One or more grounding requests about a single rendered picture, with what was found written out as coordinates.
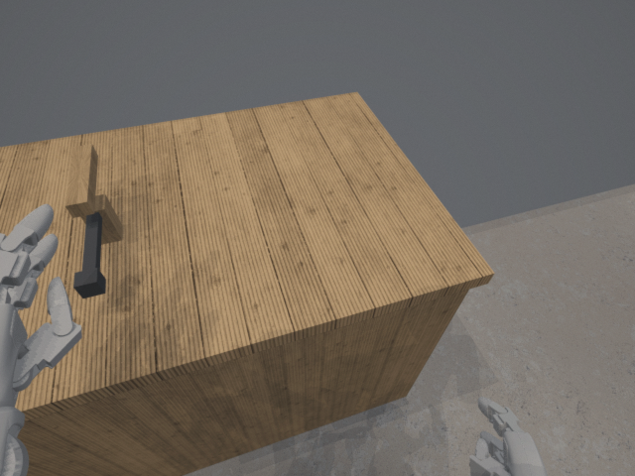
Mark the left robot forearm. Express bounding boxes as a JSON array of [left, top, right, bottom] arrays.
[[0, 407, 29, 476]]

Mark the robot left hand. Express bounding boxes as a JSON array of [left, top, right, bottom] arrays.
[[0, 204, 82, 408]]

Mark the robot right hand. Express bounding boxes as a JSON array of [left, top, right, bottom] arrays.
[[469, 397, 548, 476]]

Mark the tap lever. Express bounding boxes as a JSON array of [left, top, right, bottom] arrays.
[[73, 212, 106, 298]]

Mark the counter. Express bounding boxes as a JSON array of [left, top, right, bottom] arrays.
[[0, 92, 495, 476]]

